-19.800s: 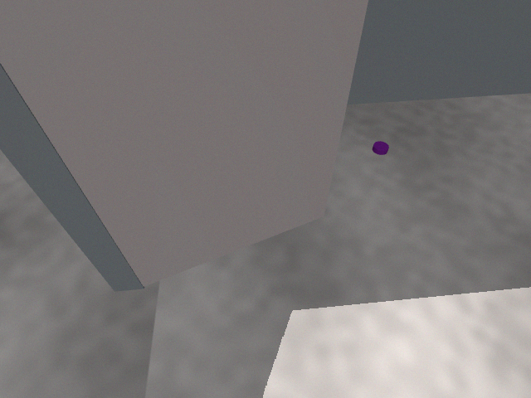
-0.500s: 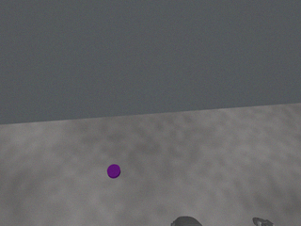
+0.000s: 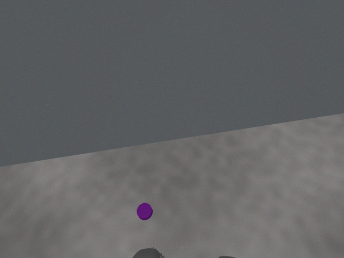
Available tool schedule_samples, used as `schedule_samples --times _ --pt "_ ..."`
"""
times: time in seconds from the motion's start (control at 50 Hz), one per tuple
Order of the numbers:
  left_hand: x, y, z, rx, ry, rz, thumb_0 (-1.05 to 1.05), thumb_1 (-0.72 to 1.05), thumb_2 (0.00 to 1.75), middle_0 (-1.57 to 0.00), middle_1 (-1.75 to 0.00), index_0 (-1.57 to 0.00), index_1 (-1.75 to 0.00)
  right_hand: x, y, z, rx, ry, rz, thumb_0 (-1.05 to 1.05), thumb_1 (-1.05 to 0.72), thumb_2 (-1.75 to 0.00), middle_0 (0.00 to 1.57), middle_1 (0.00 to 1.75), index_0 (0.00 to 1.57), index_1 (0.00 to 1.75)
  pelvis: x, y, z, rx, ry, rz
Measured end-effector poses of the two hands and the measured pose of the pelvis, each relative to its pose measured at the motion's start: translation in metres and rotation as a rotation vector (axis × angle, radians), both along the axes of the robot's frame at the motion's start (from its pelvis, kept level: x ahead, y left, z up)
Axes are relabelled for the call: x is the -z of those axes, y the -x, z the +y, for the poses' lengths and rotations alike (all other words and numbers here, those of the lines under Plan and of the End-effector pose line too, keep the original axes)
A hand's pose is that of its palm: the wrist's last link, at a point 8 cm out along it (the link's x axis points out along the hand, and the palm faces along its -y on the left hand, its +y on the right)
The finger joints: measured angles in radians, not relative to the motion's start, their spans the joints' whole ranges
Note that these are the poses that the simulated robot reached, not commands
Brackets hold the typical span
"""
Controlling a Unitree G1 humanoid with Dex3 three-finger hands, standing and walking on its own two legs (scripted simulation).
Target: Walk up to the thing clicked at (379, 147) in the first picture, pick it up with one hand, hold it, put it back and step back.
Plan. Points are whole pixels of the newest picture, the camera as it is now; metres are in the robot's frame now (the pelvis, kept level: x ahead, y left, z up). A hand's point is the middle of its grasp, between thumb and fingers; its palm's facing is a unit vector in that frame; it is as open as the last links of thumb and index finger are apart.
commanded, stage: walk up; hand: left
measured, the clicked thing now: (144, 211) +0.46 +0.25 -0.75
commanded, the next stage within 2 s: stand in 1.60 s
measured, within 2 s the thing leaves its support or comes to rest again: neither
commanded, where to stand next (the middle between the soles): +0.07 +0.02 m, yaw -1 degrees
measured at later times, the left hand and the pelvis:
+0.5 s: hand out of the picture +0.08 +0.28 -0.15, palm faces +0.00 -0.94 -0.33, open 7.4 cm; pelvis +0.04 +0.02 +0.01, yaw +1 degrees
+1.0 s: hand out of the picture +0.15 +0.26 -0.14, palm faces -0.03 -0.94 -0.33, open 7.4 cm; pelvis +0.05 +0.02 +0.02, yaw +0 degrees
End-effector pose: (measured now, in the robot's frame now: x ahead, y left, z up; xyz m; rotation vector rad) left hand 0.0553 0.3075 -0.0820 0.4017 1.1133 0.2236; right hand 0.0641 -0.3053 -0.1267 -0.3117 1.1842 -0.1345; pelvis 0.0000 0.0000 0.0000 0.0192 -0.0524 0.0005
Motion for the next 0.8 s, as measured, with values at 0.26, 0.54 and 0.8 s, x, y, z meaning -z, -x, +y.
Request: schedule_samples --times 0.26,0.54,0.8 --pt "0.045 -0.026 0.024 -0.04 0.104 0.053 0.01 0.9 0.9 -0.2 -0.3 -0.21 -0.3 -0.022 -0.011 0.022 0.03 0.091 0.013 0.01 -0.91 -0.9 0.2 0.3 0.21 0.3 0.005 -0.019 0.026 -0.001 0.024 -0.003" --pt "0.03 -0.026 0.02 -0.09 0.087 0.145 0.01 0.9 0.9 -0.2 -0.3 -0.21 -0.3 -0.021 -0.084 0.039 -0.009 0.019 -0.047 0.01 -0.91 -0.9 0.2 0.3 0.21 0.3 -0.008 -0.043 0.023 -0.007 0.027 0.011" --pt "0.016 -0.067 0.014 -0.07 0.068 0.091 0.01 0.9 0.9 -0.2 -0.3 -0.21 -0.3 -0.023 -0.097 0.031 0.031 0.007 -0.043 0.01 -0.91 -0.9 0.2 0.3 0.21 0.3 -0.015 -0.053 0.019 -0.001 0.018 0.008"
